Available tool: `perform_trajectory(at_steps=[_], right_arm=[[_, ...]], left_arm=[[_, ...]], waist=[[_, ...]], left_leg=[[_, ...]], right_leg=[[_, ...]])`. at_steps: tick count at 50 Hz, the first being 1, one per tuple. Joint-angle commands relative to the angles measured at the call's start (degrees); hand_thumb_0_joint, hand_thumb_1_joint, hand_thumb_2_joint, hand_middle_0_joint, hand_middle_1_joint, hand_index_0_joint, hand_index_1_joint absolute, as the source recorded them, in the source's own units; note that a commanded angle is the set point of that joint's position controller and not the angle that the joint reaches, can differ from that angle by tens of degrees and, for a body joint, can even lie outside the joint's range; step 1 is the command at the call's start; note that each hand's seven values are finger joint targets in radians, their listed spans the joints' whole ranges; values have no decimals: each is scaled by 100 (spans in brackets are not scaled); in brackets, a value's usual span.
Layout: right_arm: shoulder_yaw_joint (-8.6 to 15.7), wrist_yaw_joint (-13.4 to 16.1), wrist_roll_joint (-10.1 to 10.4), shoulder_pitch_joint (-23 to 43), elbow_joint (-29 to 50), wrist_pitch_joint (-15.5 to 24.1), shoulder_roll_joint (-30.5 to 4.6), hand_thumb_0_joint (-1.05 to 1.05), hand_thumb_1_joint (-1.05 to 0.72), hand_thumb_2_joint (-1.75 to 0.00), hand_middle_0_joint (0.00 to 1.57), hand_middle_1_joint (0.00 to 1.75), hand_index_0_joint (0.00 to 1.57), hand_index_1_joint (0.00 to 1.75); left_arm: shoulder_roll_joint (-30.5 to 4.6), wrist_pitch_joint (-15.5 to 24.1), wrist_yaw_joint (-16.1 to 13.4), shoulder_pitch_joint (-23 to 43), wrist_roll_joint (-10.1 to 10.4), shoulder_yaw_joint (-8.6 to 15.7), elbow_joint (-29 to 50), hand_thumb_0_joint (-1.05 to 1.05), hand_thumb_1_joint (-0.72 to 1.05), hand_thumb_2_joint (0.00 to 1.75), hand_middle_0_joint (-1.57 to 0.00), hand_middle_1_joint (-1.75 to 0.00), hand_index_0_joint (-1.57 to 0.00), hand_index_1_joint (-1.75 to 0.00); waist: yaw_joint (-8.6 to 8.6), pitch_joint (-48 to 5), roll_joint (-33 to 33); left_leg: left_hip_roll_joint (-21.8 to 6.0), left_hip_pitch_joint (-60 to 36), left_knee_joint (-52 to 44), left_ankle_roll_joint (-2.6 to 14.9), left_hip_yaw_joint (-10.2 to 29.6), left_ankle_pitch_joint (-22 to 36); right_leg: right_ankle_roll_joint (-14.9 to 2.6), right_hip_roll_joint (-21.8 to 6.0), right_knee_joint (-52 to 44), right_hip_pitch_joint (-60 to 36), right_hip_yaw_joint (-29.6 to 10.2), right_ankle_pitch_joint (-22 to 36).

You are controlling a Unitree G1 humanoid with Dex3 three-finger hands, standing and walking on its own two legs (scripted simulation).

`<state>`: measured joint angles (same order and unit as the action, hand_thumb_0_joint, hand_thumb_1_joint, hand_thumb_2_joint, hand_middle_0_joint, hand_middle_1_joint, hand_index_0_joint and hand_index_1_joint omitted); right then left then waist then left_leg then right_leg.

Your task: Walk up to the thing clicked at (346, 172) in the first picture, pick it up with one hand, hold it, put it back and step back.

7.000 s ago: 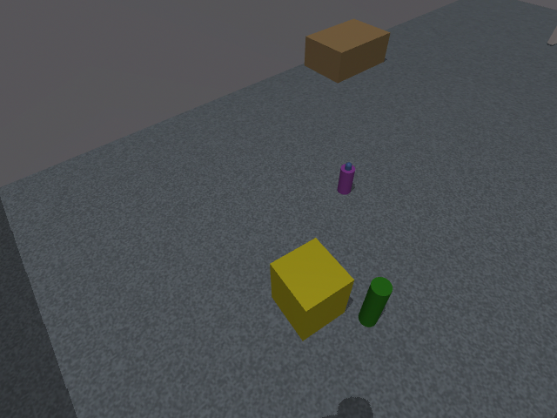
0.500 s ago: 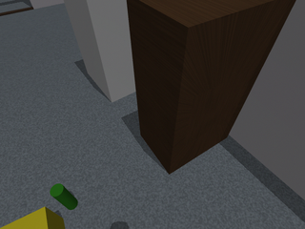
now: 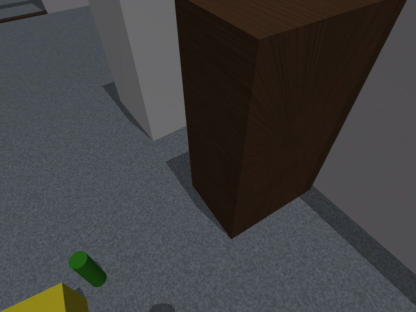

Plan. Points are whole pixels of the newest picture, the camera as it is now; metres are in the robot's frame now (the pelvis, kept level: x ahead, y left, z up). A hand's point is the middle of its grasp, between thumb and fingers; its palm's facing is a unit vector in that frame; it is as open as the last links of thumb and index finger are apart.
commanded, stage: stand
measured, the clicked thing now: out of the picture +0.52 +1.21 -0.69
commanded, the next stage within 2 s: walk up in 0.24 s
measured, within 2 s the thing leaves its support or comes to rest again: neither
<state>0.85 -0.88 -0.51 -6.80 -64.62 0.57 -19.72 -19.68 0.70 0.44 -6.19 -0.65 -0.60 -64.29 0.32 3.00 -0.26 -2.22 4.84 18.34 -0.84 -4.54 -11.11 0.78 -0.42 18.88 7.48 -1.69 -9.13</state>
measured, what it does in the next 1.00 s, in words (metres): steps on the spot, turning left: left foot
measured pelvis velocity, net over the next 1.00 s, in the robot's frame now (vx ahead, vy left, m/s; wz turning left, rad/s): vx -0.03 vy -0.02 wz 0.56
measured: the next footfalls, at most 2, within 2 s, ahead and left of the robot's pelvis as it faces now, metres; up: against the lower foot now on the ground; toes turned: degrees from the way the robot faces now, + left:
left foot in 0.72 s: +0.03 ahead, +0.13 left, +0.00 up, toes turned +23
right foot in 1.12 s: +0.06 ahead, -0.12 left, +0.00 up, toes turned +42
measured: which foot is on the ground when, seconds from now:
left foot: down 0.00-0.44, up 0.46-0.70, down 0.72-1.00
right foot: down 0.00-0.72, up 0.74-1.00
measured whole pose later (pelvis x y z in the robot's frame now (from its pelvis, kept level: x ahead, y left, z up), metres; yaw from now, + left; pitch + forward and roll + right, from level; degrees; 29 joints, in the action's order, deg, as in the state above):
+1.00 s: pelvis -0.03 -0.02 -0.01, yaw +32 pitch +0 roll -1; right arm 2.9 -1.0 -1.3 -14.3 -45.2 -1.9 -20.5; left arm -23.8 -5.0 3.7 -7.2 -1.5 4.0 -46.6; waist 0.1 6.7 3.2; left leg 3.8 20.3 26.3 1.2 8.5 -5.5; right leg 1.1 0.8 52.5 22.3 -3.5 -24.0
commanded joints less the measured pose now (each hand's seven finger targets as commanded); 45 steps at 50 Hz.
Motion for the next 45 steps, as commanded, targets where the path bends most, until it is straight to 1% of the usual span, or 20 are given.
perform_trajectory(at_steps=[1, 11, 12, 13, 18, 20, 21, 22, 23, 24, 27, 29, 34, 35, 36, 37, 38, 39, 41, 45], right_arm=[[181, 97, -20, 123, 345, 112, -1183, 0, -90, -90, 20, 30, 20, 30], [192, 100, -8, 179, 357, 107, -1224, 0, -90, -90, 20, 30, 20, 30], [308, 56, 54, -102, 679, 49, -1395, 0, -90, -90, 20, 30, 20, 30], [363, 60, 51, -166, 733, 33, -1482, 0, -90, -90, 20, 30, 20, 30], [567, 108, -183, -204, 1097, -56, -1705, 0, -90, -90, 20, 30, 20, 30], [553, 98, -193, 25, 1331, -117, -1540, 0, -90, -90, 20, 30, 20, 30], [492, 90, -170, 207, 1468, -148, -1266, 0, -90, -90, 20, 30, 20, 30], [443, 105, -203, 121, 1536, -218, -1045, 0, -90, -90, 20, 30, 20, 30], [493, 130, -249, -132, 1579, -253, -1181, 0, -90, -90, 20, 30, 20, 30], [515, 102, -223, -360, 1591, -251, -1235, 0, -90, -90, 20, 30, 20, 30], [490, -101, -84, -518, 1672, -277, -1116, 0, -90, -90, 20, 30, 20, 30], [458, -170, -54, -644, 1724, -274, -1097, 0, -90, -90, 20, 30, 20, 30], [599, -123, -70, -1194, 1650, -227, -1198, 0, -90, -90, 20, 30, 20, 30], [694, -60, -97, -1537, 1542, -198, -1397, 0, -90, -90, 20, 30, 20, 30], [819, 20, -134, -1381, 1688, -179, -1992, 0, -90, -90, 20, 30, 20, 30], [833, 56, -199, -969, 1986, -168, -2354, 0, -90, -90, 20, 30, 20, 30], [848, 71, -120, -648, 2062, -161, -2414, 0, -90, -90, 20, 30, 20, 30], [793, 85, -117, -361, 2131, -151, -2259, 0, -90, -90, 20, 30, 20, 30], [628, 157, -83, -70, 2271, -122, -1770, 0, -90, -90, 20, 30, 20, 30], [645, 156, -70, -710, 2340, -64, -1645, 0, -90, -90, 20, 30, 20, 30]], left_arm=[[-1255, 129, -92, 227, 10, 265, 305, 0, 90, 90, -20, -30, -20, -30], [-1243, 128, -96, 193, 2, 261, 297, 0, 90, 90, -20, -30, -20, -30], [-1531, 27, -32, 670, 76, 568, 792, 0, 90, 90, -20, -30, -20, -30], [-1454, -46, -46, 628, 57, 594, 875, 0, 90, 90, -20, -30, -20, -30], [-1214, -206, 29, 72, 30, 639, 1125, 0, 90, 90, -20, -30, -20, -30], [-1337, -221, 40, -180, -39, 703, 1261, 0, 90, 90, -20, -30, -20, -30], [-1536, -206, 49, -367, -88, 757, 1285, 0, 90, 90, -20, -30, -20, -30], [-1703, -198, 62, -187, -129, 817, 1409, 0, 90, 90, -20, -30, -20, -30], [-1718, -181, 87, 30, -154, 837, 1623, 0, 90, 90, -20, -30, -20, -30], [-1598, -182, 105, 232, -151, 823, 1763, 0, 90, 90, -20, -30, -20, -30], [-1322, -124, 90, 517, -183, 693, 1909, 0, 90, 90, -20, -30, -20, -30], [-1400, -133, 119, 469, -163, 729, 1983, 0, 90, 90, -20, -30, -20, -30], [-1529, -309, 210, 713, -136, 774, 2230, 0, 90, 90, -20, -30, -20, -30], [-1277, -374, 231, 539, -127, 724, 2233, 0, 90, 90, -20, -30, -20, -30], [-934, -432, 263, 146, -44, 640, 2280, 0, 90, 90, -20, -30, -20, -30], [-1008, -461, 236, 210, -54, 681, 2392, 0, 90, 90, -20, -30, -20, -30], [-1347, -433, 225, 369, -76, 742, 2386, 0, 90, 90, -20, -30, -20, -30], [-1426, -405, 240, 345, -68, 742, 2343, 0, 90, 90, -20, -30, -20, -30], [-1326, -428, 275, -274, -40, 730, 2061, 0, 90, 90, -20, -30, -20, -30], [-1195, -467, 296, 63, -101, 739, 2214, 0, 90, 90, -20, -30, -20, -30]], waist=[[38, -363, 62], [25, -356, 12], [-55, -161, 46], [-73, -180, -81], [-194, -568, -468], [-402, -642, -206], [-557, -705, 460], [-511, -645, 1333], [-392, -659, 1113], [-233, -571, 982], [-9, -465, 1048], [-55, -591, 1069], [201, -461, 777], [340, -548, -55], [238, -354, -1838], [84, -297, -1667], [115, -69, -1284], [-1, 131, -1176], [-319, -276, -966], [-58, -739, -666]], left_leg=[[-632, -33, -384, 174, 568, 323], [-638, -24, -345, 189, 594, 388], [-565, 992, -109, 328, 1326, 1789], [-703, 1136, -107, 389, 1469, 1988], [-831, 1139, 386, 820, 2031, 1718], [-447, 1884, 907, 675, 1677, 971], [157, 2518, 1746, 417, 847, 114], [520, 2876, 2870, 360, 292, -1755], [52, 2701, 3396, 300, 456, -2048], [-67, 2611, 3361, 277, 584, -2037], [-94, 2423, 3346, 268, 471, -1222], [-74, 2281, 2832, 207, 267, -856], [116, 478, 1335, 155, -216, -408], [81, -128, 834, 321, 250, -511], [-1032, -213, -343, 766, 2431, -96], [-1746, 554, -728, 1426, 4276, -468], [-1777, 1387, -1047, 1705, 4441, -1516], [-1632, 1563, -966, 1654, 4083, -1447], [-958, 950, -429, 1170, 2613, -708], [-591, 612, -309, 919, 2821, -758]], right_leg=[[-183, -669, -293, 28, -530, 838], [-173, -670, -285, 4, -514, 901], [-167, -352, 474, -431, 184, 565], [-198, -294, 597, -490, 219, 271], [-224, -269, 1017, -86, 35, -415], [-475, -720, 500, -555, -346, -722], [-770, -1384, -94, -1078, -713, -365], [-1240, -2351, -510, -998, -1320, 130], [-1522, -2804, -436, -662, -1437, 353], [-1542, -2749, -331, -570, -1272, 623], [-1083, -1721, 45, -595, 6, 1656], [-956, -1588, 322, -846, 403, 1819], [-768, -1669, 1184, 817, 892, -320], [-552, -1358, 2165, 1411, 1027, -1374], [-108, -363, 3604, 2403, 1493, -2633], [48, 74, 4279, 2607, 281, -2926], [24, -98, 4446, 2047, -214, -2713], [18, -187, 4417, 1987, -260, -2457], [0, -274, 4306, 2042, -238, -1648], [57, 87, 3810, 1755, -191, -1326]])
